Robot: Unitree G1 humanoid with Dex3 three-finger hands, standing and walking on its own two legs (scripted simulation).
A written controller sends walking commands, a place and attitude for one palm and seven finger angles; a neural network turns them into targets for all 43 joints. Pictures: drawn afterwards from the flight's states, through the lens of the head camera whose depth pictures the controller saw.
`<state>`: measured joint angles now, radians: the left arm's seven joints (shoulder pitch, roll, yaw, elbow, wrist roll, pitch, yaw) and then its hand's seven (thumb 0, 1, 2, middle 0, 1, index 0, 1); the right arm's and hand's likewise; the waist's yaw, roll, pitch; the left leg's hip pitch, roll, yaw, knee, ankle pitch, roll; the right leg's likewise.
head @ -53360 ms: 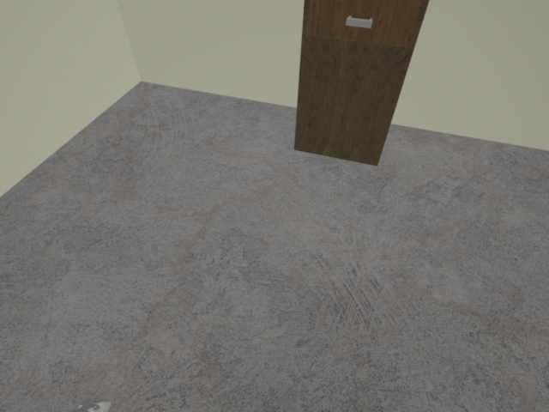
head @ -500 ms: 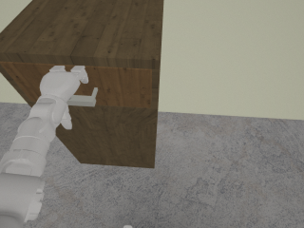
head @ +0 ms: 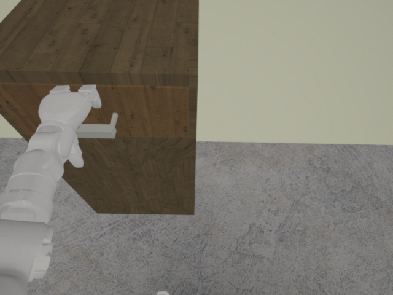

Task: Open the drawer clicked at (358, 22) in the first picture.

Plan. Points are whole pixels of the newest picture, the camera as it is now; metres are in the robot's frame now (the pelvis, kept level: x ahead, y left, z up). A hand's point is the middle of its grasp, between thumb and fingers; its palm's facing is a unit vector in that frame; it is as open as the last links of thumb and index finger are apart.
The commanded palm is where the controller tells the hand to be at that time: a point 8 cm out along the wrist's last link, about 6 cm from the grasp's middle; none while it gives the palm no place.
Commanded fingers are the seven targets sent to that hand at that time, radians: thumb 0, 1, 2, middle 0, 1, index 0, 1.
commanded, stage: re-aim the fingers above the handle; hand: left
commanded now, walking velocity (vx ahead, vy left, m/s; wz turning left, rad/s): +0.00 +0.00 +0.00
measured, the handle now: (94, 123) +0.50 +0.24 +0.02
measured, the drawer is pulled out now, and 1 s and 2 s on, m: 0.00 0.00 0.00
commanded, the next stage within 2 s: lower the fingers behind the handle in 1.28 s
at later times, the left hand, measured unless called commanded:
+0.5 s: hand (79, 125) +0.45 +0.25 +0.07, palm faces -0.06 -0.02 -1.00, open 13.7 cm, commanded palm +0.44 +0.24 +0.13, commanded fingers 0.00 -0.50 0.30 -0.30 -1.20 -0.30 -1.20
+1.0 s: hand (83, 124) +0.45 +0.24 +0.07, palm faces -0.05 -0.02 -1.00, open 13.7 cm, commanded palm +0.43 +0.24 +0.13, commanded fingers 0.00 -0.50 0.30 -0.30 -1.20 -0.30 -1.20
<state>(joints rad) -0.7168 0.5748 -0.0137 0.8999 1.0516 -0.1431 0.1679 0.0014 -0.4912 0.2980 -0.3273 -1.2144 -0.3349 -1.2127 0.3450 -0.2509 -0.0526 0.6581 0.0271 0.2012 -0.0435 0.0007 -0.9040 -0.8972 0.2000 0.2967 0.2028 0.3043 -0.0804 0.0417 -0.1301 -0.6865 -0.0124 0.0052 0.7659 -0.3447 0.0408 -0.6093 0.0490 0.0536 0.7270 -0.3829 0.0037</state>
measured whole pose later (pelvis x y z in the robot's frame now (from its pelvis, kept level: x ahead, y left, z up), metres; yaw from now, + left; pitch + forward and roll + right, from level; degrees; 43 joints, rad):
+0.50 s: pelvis +0.00 +0.00 +0.00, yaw +0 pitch +14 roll -1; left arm -0.72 0.55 -0.03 0.89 1.05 -0.11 0.14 0.00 -0.49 0.30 -0.32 -1.21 -0.34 -1.23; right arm 0.32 -0.24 -0.04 0.63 0.03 0.20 -0.04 0.00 -0.90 -0.90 0.20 0.30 0.20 0.30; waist -0.07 0.04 -0.13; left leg -0.66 -0.01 0.00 0.76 -0.34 0.04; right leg -0.59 0.05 0.05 0.72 -0.38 0.00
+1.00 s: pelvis +0.00 -0.01 +0.00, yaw +0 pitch +14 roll -1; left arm -0.70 0.55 -0.02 0.86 1.04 -0.12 0.14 0.00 -0.49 0.30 -0.32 -1.20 -0.34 -1.22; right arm 0.32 -0.25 -0.05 0.64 0.03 0.21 -0.04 0.00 -0.90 -0.90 0.20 0.30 0.20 0.30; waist -0.07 0.05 -0.14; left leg -0.65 -0.01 0.00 0.75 -0.35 0.03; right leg -0.58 0.05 0.05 0.72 -0.39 -0.01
